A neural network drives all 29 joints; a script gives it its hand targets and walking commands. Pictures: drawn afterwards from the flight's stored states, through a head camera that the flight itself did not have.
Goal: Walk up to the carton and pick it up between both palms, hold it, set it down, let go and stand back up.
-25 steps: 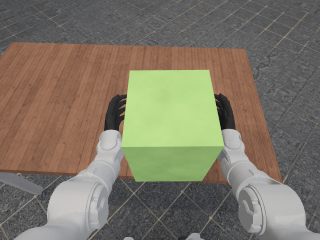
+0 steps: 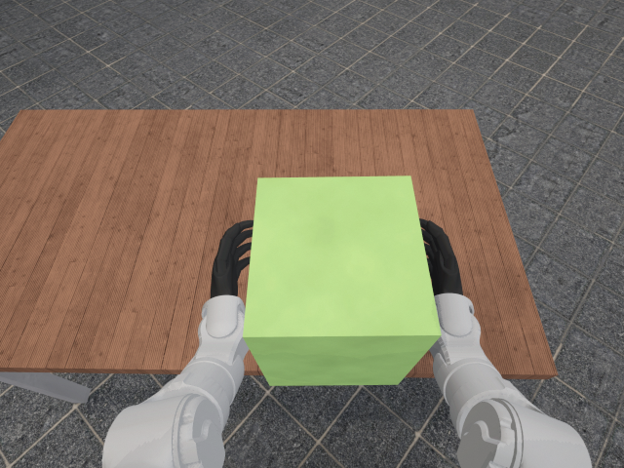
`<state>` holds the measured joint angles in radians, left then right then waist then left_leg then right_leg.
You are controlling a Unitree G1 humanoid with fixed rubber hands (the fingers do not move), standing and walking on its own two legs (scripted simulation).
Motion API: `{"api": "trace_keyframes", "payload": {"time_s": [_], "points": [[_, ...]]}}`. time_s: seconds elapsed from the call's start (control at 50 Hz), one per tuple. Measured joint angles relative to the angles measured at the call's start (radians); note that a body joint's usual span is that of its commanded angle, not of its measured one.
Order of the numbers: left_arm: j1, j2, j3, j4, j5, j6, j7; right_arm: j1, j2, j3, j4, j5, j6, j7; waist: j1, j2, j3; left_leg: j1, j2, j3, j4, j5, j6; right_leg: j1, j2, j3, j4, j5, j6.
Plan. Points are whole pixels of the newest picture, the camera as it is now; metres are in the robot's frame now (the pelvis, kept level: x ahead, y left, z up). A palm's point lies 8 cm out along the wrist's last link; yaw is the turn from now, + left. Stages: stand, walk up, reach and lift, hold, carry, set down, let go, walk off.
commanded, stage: reach and lift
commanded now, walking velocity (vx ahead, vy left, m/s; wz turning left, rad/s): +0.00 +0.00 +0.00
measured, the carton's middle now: (333, 290) +0.37 -0.02 -0.05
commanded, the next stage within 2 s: none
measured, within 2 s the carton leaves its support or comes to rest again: leaves its support in 1.50 s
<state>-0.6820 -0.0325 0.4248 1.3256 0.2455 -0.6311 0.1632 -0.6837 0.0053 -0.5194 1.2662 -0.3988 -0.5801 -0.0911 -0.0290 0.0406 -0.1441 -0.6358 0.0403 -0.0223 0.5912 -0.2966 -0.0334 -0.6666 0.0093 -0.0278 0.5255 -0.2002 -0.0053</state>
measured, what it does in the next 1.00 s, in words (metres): stands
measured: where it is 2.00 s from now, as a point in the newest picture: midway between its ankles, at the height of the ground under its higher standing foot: outside the picture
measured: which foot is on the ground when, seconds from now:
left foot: down 0.00-1.00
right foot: down 0.00-1.00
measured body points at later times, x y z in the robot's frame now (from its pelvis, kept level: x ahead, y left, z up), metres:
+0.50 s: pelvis +0.00 -0.01 +0.00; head +0.10 -0.01 +0.44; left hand +0.39 +0.13 -0.02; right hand +0.38 -0.16 -0.02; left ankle -0.03 +0.13 -0.73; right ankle +0.01 -0.12 -0.73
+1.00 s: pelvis +0.00 -0.01 +0.00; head +0.10 -0.01 +0.44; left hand +0.39 +0.13 -0.02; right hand +0.38 -0.16 -0.02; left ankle -0.03 +0.13 -0.73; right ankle +0.01 -0.12 -0.73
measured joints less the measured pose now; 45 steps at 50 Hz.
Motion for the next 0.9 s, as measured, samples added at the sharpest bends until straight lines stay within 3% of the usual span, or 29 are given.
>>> {"api": "trace_keyframes", "payload": {"time_s": [0.22, 0.9], "points": [[0.014, 0.0, -0.023, -0.039, -0.001, 0.01, 0.005, -0.001, 0.001, 0.018, 0.007, 0.021, -0.019, -0.009, 0.003, 0.004, 0.006, 0.003, 0.008, -0.004, -0.025, 0.015, -0.003, 0.011, 0.008, -0.005, -0.039, 0.022, -0.004], [-0.005, 0.005, -0.021, -0.017, -0.008, 0.007, -0.004, -0.011, -0.006, 0.025, 0.036, 0.034, -0.041, -0.028, 0.006, 0.0, -0.014, -0.028, 0.011, -0.018, -0.032, 0.029, -0.007, -0.009, 0.011, -0.02, -0.06, 0.038, -0.01]]}}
